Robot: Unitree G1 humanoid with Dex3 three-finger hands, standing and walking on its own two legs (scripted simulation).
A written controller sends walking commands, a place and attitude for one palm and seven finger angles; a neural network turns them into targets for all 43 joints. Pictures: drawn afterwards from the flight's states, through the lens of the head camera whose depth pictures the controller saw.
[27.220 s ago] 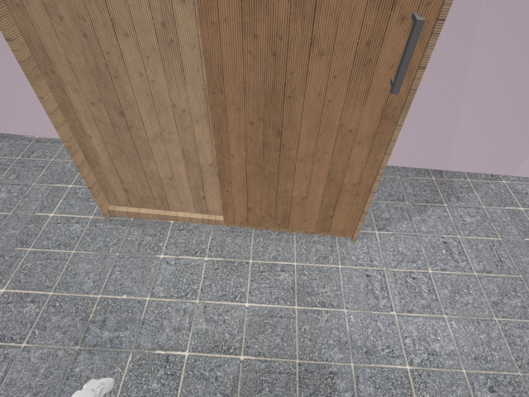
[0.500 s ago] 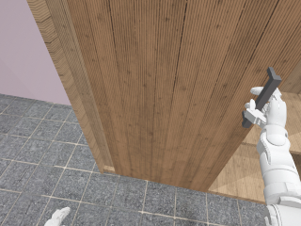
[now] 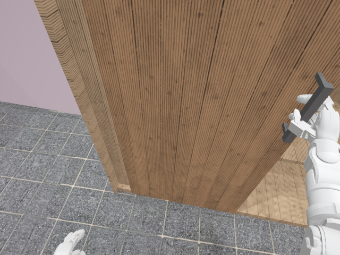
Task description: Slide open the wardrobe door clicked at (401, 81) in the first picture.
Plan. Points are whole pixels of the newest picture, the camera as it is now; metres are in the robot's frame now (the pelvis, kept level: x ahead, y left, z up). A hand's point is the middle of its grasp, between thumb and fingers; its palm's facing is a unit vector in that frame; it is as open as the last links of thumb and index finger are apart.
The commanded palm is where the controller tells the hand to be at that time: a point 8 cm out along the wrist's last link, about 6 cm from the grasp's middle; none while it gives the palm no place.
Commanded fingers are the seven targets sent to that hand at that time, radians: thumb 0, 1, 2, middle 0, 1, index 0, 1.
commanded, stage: loosen the grip on the handle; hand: right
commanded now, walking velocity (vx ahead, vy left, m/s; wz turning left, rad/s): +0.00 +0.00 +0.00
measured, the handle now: (302, 110) +0.44 -0.31 +0.12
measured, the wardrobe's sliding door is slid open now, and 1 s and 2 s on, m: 0.48 0.48 0.48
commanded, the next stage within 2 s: slip the hand off the handle in 0.54 s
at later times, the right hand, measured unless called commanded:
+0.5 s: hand (305, 119) +0.39 -0.29 +0.14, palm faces +0.41 +0.89 -0.19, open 14.0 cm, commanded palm +0.35 -0.31 +0.14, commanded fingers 0.00 0.55 -0.20 0.25 1.15 0.25 1.15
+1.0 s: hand (334, 128) +0.37 -0.35 +0.14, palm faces +0.43 +0.88 -0.19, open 14.6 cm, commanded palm +0.34 -0.38 +0.14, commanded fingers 0.00 0.55 -0.20 0.25 1.15 0.25 1.15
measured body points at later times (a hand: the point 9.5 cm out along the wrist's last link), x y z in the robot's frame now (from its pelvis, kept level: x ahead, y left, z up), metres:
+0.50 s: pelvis -0.03 +0.00 -0.01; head -0.01 +0.00 +0.44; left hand +0.06 +0.27 -0.12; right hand +0.36 -0.33 +0.15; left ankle -0.06 +0.08 -0.73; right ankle +0.08 -0.08 -0.73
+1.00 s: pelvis -0.02 -0.02 +0.00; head +0.00 -0.03 +0.44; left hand +0.10 +0.24 -0.10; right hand +0.34 -0.39 +0.15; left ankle -0.06 +0.08 -0.73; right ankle +0.08 -0.08 -0.73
